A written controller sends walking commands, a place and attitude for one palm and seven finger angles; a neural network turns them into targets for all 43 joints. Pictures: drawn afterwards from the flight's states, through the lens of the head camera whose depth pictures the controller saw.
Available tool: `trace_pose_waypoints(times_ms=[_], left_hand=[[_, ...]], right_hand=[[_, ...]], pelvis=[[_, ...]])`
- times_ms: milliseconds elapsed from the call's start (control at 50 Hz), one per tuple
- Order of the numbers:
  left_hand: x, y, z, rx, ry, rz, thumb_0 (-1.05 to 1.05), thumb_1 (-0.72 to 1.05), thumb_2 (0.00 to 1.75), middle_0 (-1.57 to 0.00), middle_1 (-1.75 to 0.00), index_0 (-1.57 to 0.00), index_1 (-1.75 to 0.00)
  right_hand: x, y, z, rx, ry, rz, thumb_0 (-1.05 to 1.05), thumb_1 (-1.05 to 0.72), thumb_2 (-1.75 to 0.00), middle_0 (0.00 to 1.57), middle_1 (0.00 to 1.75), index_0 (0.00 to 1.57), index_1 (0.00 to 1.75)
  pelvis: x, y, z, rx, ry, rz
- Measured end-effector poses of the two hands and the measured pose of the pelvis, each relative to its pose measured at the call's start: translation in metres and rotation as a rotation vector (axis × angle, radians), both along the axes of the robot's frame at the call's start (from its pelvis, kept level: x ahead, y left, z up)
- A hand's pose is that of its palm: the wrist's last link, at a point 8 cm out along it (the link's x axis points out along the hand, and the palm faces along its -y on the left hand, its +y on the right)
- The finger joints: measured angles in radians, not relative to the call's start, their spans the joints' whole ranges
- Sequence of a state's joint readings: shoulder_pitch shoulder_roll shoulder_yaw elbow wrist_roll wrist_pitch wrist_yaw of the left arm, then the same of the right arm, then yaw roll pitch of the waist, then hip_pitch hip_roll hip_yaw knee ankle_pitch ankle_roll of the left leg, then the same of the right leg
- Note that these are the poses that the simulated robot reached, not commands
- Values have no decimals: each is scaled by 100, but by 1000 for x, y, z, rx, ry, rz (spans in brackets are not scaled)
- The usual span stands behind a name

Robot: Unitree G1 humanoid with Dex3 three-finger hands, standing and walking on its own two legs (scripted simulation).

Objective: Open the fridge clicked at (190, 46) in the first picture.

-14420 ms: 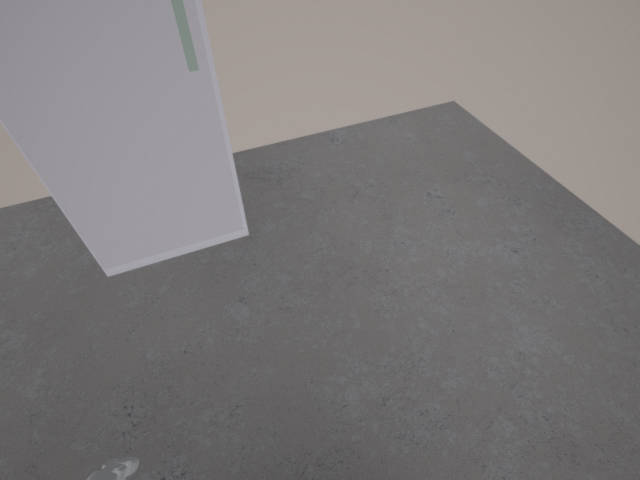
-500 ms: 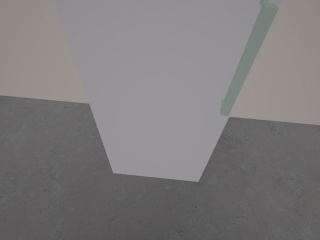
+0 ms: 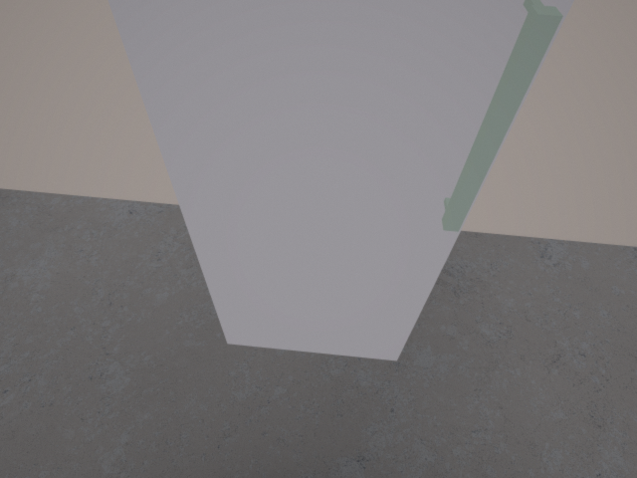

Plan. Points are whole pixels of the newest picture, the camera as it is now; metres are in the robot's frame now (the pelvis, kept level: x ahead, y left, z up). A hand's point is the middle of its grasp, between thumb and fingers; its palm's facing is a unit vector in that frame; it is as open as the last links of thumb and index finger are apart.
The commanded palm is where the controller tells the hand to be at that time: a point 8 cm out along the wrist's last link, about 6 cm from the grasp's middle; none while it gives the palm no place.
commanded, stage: look again from close up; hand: right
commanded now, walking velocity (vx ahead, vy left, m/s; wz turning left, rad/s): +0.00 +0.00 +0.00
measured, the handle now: (483, 134) +0.52 -0.18 +0.17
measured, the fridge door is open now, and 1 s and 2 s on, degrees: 0 0 0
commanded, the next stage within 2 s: raise the hand to about handle height in 0.14 s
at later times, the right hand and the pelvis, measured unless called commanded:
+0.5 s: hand (517, 433) +0.19 -0.21 +0.01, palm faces +0.13 +0.99 -0.03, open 7.8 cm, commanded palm +0.11 -0.26 -0.03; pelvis -0.03 +0.00 -0.03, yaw -2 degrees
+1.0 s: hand (578, 444) +0.18 -0.26 +0.03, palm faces +0.06 +1.00 -0.05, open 10.6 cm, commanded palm +0.14 -0.31 +0.05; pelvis -0.03 -0.03 -0.05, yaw -3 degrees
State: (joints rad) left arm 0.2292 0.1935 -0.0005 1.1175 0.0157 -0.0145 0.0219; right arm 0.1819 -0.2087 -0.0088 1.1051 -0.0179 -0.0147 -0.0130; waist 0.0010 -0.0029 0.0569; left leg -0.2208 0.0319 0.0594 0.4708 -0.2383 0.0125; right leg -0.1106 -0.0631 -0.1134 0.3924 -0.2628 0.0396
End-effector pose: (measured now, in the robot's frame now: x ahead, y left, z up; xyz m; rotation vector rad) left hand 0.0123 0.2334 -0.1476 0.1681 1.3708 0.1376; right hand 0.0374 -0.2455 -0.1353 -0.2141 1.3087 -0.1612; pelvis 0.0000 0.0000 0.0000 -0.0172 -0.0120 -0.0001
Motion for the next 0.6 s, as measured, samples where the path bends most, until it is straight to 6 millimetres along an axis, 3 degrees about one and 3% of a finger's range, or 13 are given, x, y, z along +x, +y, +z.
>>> trace_pose_waypoints(times_ms=[260,280,380,440,500,540,600], left_hand=[[3,5,2,9,-8,-4,0,91,89,-20,-30,-20,-29],[6,5,4,14,-42,4,1,91,89,-20,-30,-20,-29],[53,8,23,64,-397,-20,1,91,89,-20,-30,-20,-29],[91,9,36,65,-591,-50,1,91,89,-20,-30,-20,-29],[126,10,48,67,-751,-106,1,91,89,-20,-30,-20,-29],[146,10,54,74,-829,-145,1,91,89,-20,-30,-20,-29],[168,5,63,93,-902,-189,1,91,89,-20,-30,-20,-29]], right_hand=[[-5,2,-2,1,-1,-7,1,-91,-90,20,30,21,30],[3,1,4,13,-61,-66,1,-91,-90,20,30,21,30],[91,-12,100,-16,-796,-143,2,-88,-88,21,32,21,32],[120,-15,141,29,-1144,-73,2,-84,-87,21,35,21,34],[123,-12,147,97,-1334,73,1,-79,-84,21,38,21,38],[113,-12,134,146,-1339,150,1,-75,-83,21,41,21,40],[91,-19,109,204,-1260,121,1,-68,-80,22,45,22,44]], pelvis=[[-2,1,0,8,1,-4],[-4,0,-1,10,1,-6],[-10,-3,-7,3,12,-41],[-18,-4,-17,0,64,-42],[-27,-4,-34,-4,114,-36],[-31,-6,-45,-5,135,-34],[-35,-8,-57,-1,151,-38]])
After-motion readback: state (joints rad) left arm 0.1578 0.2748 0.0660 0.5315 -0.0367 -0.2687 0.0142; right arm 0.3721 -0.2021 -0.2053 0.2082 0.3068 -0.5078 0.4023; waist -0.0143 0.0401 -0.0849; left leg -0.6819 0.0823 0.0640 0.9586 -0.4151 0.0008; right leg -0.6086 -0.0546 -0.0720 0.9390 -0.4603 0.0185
